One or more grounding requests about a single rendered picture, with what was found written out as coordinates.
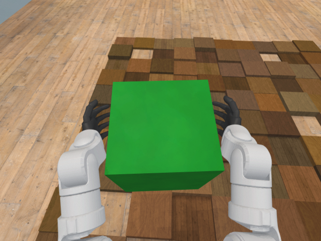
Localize right robot hand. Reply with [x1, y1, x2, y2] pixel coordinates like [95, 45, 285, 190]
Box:
[212, 95, 242, 137]

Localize left robot hand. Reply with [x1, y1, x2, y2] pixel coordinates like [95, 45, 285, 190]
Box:
[82, 99, 110, 140]

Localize carton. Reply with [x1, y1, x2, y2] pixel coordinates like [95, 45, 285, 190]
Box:
[104, 80, 225, 192]

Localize robot left forearm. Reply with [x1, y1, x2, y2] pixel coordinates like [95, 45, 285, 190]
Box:
[57, 130, 106, 241]

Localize robot right forearm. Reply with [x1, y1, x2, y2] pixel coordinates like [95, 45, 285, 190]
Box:
[221, 125, 281, 241]

